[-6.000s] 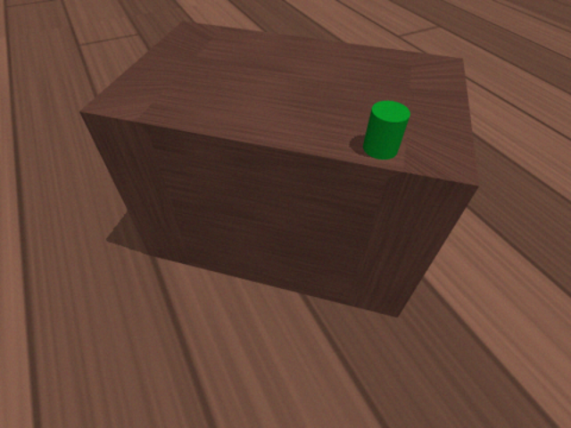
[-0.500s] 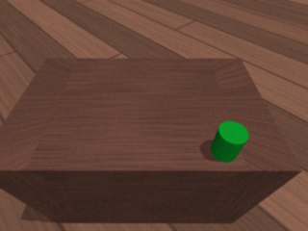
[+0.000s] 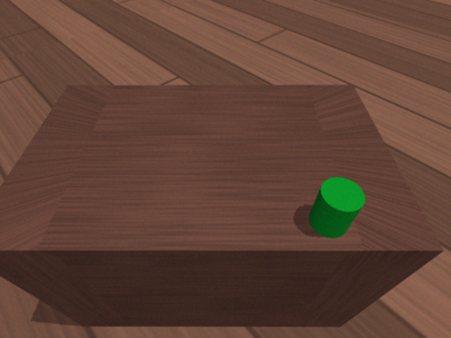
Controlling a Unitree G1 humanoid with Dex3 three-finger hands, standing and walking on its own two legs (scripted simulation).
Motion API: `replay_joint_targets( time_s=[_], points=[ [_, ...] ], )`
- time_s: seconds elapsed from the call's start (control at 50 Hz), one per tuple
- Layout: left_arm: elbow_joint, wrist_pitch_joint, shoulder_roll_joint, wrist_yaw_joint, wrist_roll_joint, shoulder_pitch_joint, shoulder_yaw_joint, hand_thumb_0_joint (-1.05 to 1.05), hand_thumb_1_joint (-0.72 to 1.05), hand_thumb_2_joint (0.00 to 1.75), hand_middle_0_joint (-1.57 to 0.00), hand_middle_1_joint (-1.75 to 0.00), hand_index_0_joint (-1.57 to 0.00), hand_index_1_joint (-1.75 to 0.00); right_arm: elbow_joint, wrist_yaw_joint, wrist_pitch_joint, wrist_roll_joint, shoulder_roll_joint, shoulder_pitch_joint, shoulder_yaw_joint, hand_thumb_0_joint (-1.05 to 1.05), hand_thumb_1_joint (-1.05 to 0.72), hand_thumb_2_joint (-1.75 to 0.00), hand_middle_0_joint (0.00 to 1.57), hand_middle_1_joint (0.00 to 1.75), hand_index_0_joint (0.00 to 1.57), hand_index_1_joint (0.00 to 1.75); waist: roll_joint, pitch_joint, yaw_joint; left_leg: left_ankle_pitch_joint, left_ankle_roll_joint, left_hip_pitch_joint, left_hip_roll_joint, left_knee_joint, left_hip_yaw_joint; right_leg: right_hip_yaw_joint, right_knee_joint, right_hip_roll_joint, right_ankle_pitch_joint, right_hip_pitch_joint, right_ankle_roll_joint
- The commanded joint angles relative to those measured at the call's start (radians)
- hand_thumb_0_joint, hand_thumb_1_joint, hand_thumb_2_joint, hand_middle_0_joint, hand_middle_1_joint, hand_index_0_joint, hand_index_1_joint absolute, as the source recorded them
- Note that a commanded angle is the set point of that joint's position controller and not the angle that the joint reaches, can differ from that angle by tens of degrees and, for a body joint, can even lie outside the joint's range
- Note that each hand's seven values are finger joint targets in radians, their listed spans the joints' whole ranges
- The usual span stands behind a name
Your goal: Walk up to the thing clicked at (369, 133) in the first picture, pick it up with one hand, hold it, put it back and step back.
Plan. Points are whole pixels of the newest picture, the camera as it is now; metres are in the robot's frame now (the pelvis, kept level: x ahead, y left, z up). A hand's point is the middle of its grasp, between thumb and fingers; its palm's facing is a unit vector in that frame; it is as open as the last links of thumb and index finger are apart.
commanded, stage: rise first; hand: right
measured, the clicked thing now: (334, 208) +0.39 -0.22 -0.03
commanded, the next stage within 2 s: go down in 1.64 s
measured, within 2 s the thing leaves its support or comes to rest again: neither
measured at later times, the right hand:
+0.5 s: hand (372, 326) +0.17 -0.25 -0.08, palm faces +0.26 +0.89 -0.38, open 16.2 cm
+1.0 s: hand (396, 312) +0.17 -0.25 +0.02, palm faces +0.34 +0.86 -0.39, open 17.4 cm
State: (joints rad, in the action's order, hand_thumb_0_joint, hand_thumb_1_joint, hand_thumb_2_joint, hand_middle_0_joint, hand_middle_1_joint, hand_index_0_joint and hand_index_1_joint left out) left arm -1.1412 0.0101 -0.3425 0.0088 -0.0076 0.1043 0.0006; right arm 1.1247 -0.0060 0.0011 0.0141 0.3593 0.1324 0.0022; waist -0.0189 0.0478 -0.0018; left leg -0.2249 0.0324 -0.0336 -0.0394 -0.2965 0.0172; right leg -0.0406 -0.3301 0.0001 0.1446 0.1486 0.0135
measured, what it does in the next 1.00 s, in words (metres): stands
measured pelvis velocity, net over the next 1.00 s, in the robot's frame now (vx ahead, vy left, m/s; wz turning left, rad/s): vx -0.01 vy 0.03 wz -0.02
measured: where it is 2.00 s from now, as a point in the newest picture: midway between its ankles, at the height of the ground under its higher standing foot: outside the picture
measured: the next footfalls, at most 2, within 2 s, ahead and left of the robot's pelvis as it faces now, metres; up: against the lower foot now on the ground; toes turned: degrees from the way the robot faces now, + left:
none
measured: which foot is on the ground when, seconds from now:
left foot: down 0.00-1.00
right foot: down 0.00-1.00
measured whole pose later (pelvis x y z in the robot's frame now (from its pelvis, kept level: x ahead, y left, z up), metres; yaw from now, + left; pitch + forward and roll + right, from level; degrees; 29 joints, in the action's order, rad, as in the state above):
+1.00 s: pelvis -0.01 +0.03 +0.00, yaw -1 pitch -4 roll -1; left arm -0.66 0.06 -0.24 -0.07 0.02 0.22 -0.11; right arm 0.12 0.06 0.14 -0.04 0.31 0.39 0.24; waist 0.02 0.05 0.04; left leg -0.27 0.00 -0.06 -0.02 -0.39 0.04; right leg -0.01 -0.36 -0.02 0.14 0.15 -0.02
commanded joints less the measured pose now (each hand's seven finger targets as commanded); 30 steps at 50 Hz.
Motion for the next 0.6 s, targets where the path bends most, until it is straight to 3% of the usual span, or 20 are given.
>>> replay_joint_targets(
  time_s=[0.0, 0.02, 0.04, 0.06, 0.1, 0.12, 0.14, 0.16, 0.2, 0.22, 0.26, 0.28, 0.3, 0.34, 0.36, 0.42, 0.44, 0.52, 0.56, 0.58],
  points=[
    [0.447, 0.152, -0.092, -0.046, 0.108, -0.323, -0.012, 0.00, 0.66, 0.66, -0.02, -0.06, -0.01, -0.06, -0.459, 0.045, 0.147, -0.115, 0.053, -0.371, 0.004, 0.00, -0.66, -0.66, 0.07, 0.06, 0.06, 0.06, 0.035, -0.113, 0.018, 0.032, -0.048, -0.161, 0.049, -0.048, 0.034, 0.027, -0.012, -0.038, 0.014, -0.012, -0.012],
    [0.356, 0.143, -0.156, -0.061, 0.111, -0.210, -0.041, 0.00, 0.58, 0.58, -0.02, -0.04, -0.01, -0.05, -0.354, 0.062, 0.141, -0.114, 0.134, -0.253, 0.038, 0.00, -0.58, -0.58, 0.07, 0.04, 0.06, 0.04, 0.009, -0.055, 0.004, -0.007, -0.046, -0.196, 0.049, -0.042, 0.031, 0.024, -0.016, -0.030, 0.055, 0.012, -0.006],
    [0.282, 0.126, -0.199, -0.073, 0.105, -0.135, -0.093, 0.00, 0.50, 0.50, -0.03, -0.04, -0.02, -0.05, -0.265, 0.076, 0.128, -0.108, 0.160, -0.210, 0.079, 0.00, -0.50, -0.50, 0.07, 0.04, 0.06, 0.04, 0.009, -0.052, -0.003, 0.006, -0.042, -0.246, 0.052, -0.077, 0.036, 0.016, -0.038, -0.024, 0.043, 0.050, -0.004],
    [0.284, 0.118, -0.274, -0.085, 0.098, -0.113, -0.165, 0.00, 0.42, 0.42, -0.03, -0.04, -0.02, -0.05, -0.256, 0.089, 0.122, -0.098, 0.236, -0.197, 0.153, 0.00, -0.42, -0.42, 0.07, 0.04, 0.06, 0.04, 0.034, -0.116, -0.004, 0.035, -0.044, -0.241, 0.047, -0.107, 0.035, 0.016, -0.066, -0.025, 0.005, 0.036, -0.008],
    [0.280, 0.127, -0.178, -0.086, 0.073, -0.109, -0.137, 0.00, 0.26, 0.26, -0.03, -0.04, -0.03, -0.04, -0.271, 0.090, 0.131, -0.072, 0.168, -0.205, 0.147, 0.00, -0.26, -0.26, 0.06, 0.05, 0.06, 0.05, 0.044, -0.233, 0.001, 0.089, -0.048, -0.238, 0.046, -0.131, 0.026, 0.020, -0.107, -0.032, -0.081, 0.005, -0.011],
    [0.301, 0.128, -0.159, -0.081, 0.062, -0.067, -0.156, 0.00, 0.19, 0.19, -0.04, -0.05, -0.04, -0.04, -0.312, 0.089, 0.131, -0.059, 0.190, -0.147, 0.187, 0.00, -0.18, -0.19, 0.06, 0.05, 0.06, 0.05, 0.055, -0.254, 0.012, 0.104, -0.051, -0.227, 0.046, -0.125, 0.022, 0.015, -0.107, -0.024, -0.097, 0.004, -0.008],
    [0.294, 0.120, -0.154, -0.080, 0.049, 0.022, -0.179, 0.00, 0.12, 0.16, -0.04, -0.05, -0.05, -0.04, -0.302, 0.092, 0.119, -0.048, 0.203, 0.005, 0.233, 0.00, -0.10, -0.18, 0.06, 0.05, 0.06, 0.05, 0.045, -0.285, 0.023, 0.162, -0.049, -0.199, 0.048, -0.129, 0.027, 0.010, -0.109, -0.019, -0.159, -0.010, -0.005],
    [0.290, 0.108, -0.113, -0.076, 0.046, 0.087, -0.162, 0.00, 0.05, 0.13, -0.05, -0.05, -0.06, -0.04, -0.306, 0.091, 0.110, -0.052, 0.178, 0.086, 0.233, 0.00, -0.05, -0.16, 0.06, 0.05, 0.06, 0.05, 0.060, -0.277, 0.025, 0.206, -0.047, -0.174, 0.051, -0.117, 0.028, 0.004, -0.100, -0.016, -0.205, -0.024, -0.005],
    [0.386, 0.106, -0.170, -0.081, 0.038, 0.067, -0.194, 0.00, -0.05, 0.08, -0.05, -0.05, -0.07, -0.03, -0.416, 0.094, 0.106, -0.055, 0.201, 0.041, 0.250, 0.00, 0.06, -0.13, 0.06, 0.05, 0.05, 0.05, 0.057, -0.318, 0.014, 0.286, -0.040, -0.137, 0.056, -0.105, 0.030, -0.001, -0.091, -0.014, -0.278, -0.064, -0.006],
    [0.378, 0.094, -0.138, -0.077, 0.039, 0.092, -0.186, 0.00, -0.09, 0.08, -0.05, -0.06, -0.07, -0.04, -0.435, 0.090, 0.096, -0.056, 0.152, 0.068, 0.224, 0.00, 0.10, -0.13, 0.06, 0.05, 0.05, 0.05, 0.075, -0.279, 0.011, 0.277, -0.042, -0.156, 0.057, -0.102, 0.032, -0.004, -0.080, -0.014, -0.264, -0.054, -0.008],
    [0.464, 0.088, -0.061, -0.075, 0.047, 0.001, -0.133, 0.00, -0.19, 0.08, -0.06, -0.05, -0.06, -0.04, -0.542, 0.090, 0.095, -0.059, 0.118, 0.012, 0.203, 0.00, 0.19, -0.11, 0.05, 0.05, 0.05, 0.05, 0.080, -0.223, 0.018, 0.219, -0.042, -0.164, 0.052, -0.080, 0.028, -0.007, -0.058, -0.013, -0.185, -0.005, -0.006],
    [0.518, 0.093, -0.057, -0.079, 0.049, -0.080, -0.129, 0.00, -0.24, 0.09, -0.06, -0.05, -0.06, -0.05, -0.594, 0.094, 0.099, -0.062, 0.127, -0.060, 0.205, 0.00, 0.22, -0.11, 0.05, 0.05, 0.05, 0.05, 0.071, -0.177, 0.024, 0.148, -0.043, -0.170, 0.051, -0.063, 0.027, -0.002, -0.045, -0.016, -0.112, 0.034, -0.005],
    [0.458, 0.089, -0.041, -0.080, 0.047, -0.045, -0.122, 0.00, -0.32, 0.07, -0.06, -0.05, -0.06, -0.05, -0.586, 0.099, 0.100, -0.057, 0.136, -0.043, 0.214, 0.00, 0.28, -0.10, 0.05, 0.05, 0.05, 0.05, 0.083, -0.146, 0.027, 0.102, -0.044, -0.182, 0.048, -0.054, 0.028, -0.005, -0.034, -0.015, -0.064, 0.041, -0.004],
    [0.566, 0.101, -0.051, -0.088, 0.046, -0.078, -0.126, 0.00, -0.45, 0.05, -0.07, -0.05, -0.06, -0.06, -0.681, 0.101, 0.111, -0.057, 0.126, -0.048, 0.203, 0.00, 0.39, -0.07, 0.05, 0.05, 0.05, 0.05, 0.052, -0.192, 0.015, 0.122, -0.041, -0.162, 0.041, -0.047, 0.023, -0.006, -0.041, -0.011, -0.080, 0.007, 0.001],
    [0.555, 0.101, -0.039, -0.093, 0.048, -0.068, -0.113, 0.00, -0.50, 0.04, -0.07, -0.06, -0.07, -0.06, -0.676, 0.105, 0.112, -0.056, 0.147, -0.001, 0.223, 0.00, 0.45, -0.06, 0.04, 0.05, 0.05, 0.05, 0.056, -0.167, 0.033, 0.115, -0.040, -0.160, 0.036, -0.044, 0.019, -0.009, -0.040, -0.005, -0.075, 0.016, 0.000],
    [0.659, 0.109, -0.028, -0.103, 0.047, -0.041, -0.096, 0.00, -0.54, 0.03, -0.07, -0.06, -0.07, -0.06, -0.822, 0.109, 0.133, -0.054, 0.152, -0.010, 0.227, 0.00, 0.49, -0.05, 0.04, 0.05, 0.05, 0.05, 0.038, -0.221, 0.027, 0.188, -0.033, -0.119, 0.034, -0.050, 0.020, -0.009, -0.047, -0.005, -0.146, -0.050, 0.005],
    [0.678, 0.110, -0.061, -0.109, 0.045, -0.004, -0.121, 0.00, -0.53, 0.03, -0.07, -0.06, -0.07, -0.06, -0.835, 0.113, 0.134, -0.054, 0.188, 0.013, 0.265, 0.00, 0.50, -0.05, 0.04, 0.05, 0.05, 0.05, 0.025, -0.225, 0.020, 0.201, -0.030, -0.113, 0.034, -0.047, 0.023, -0.007, -0.048, -0.005, -0.158, -0.063, 0.007],
    [0.679, 0.103, -0.026, -0.109, 0.042, 0.046, -0.099, 0.00, -0.54, 0.03, -0.06, -0.05, -0.06, -0.05, -0.899, 0.110, 0.134, -0.054, 0.155, 0.104, 0.272, 0.00, 0.53, -0.05, 0.04, 0.06, 0.04, 0.06, 0.044, -0.148, 0.038, 0.213, -0.025, -0.120, 0.029, -0.042, 0.029, -0.012, -0.032, 0.000, -0.164, -0.063, 0.008],
    [0.657, 0.097, -0.044, -0.107, 0.041, 0.100, -0.126, 0.00, -0.54, 0.04, -0.06, -0.05, -0.06, -0.05, -0.922, 0.107, 0.131, -0.055, 0.175, 0.121, 0.308, 0.00, 0.53, -0.05, 0.04, 0.06, 0.05, 0.06, 0.042, -0.137, 0.033, 0.230, -0.024, -0.123, 0.029, -0.040, 0.032, -0.013, -0.031, 0.001, -0.181, -0.074, 0.009],
    [0.663, 0.095, -0.036, -0.103, 0.042, 0.114, -0.120, 0.00, -0.53, 0.03, -0.06, -0.05, -0.06, -0.05, -0.949, 0.098, 0.132, -0.059, 0.153, 0.132, 0.288, 0.00, 0.55, -0.04, 0.04, 0.06, 0.05, 0.06, 0.052, -0.118, 0.022, 0.231, -0.022, -0.133, 0.026, -0.035, 0.027, -0.021, -0.030, 0.005, -0.172, -0.073, 0.010]
  ],
)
